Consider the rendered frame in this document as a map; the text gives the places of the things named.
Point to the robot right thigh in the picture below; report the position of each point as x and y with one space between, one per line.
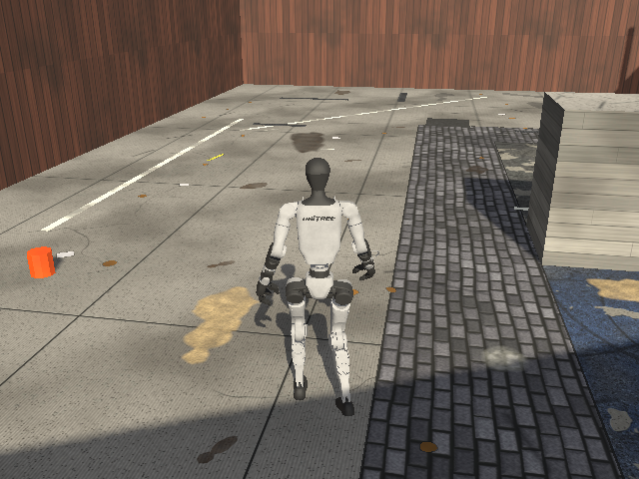
342 295

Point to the left robot forearm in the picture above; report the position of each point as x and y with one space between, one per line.
269 268

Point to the right robot upper arm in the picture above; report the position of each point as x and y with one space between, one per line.
350 211

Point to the right robot forearm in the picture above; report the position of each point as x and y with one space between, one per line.
366 257

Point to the humanoid robot torso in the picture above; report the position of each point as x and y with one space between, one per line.
319 229

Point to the robot right hand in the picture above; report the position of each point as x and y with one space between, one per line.
369 274

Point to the left robot upper arm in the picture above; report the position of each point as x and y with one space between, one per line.
287 212

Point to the robot left hand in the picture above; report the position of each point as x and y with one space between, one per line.
262 289

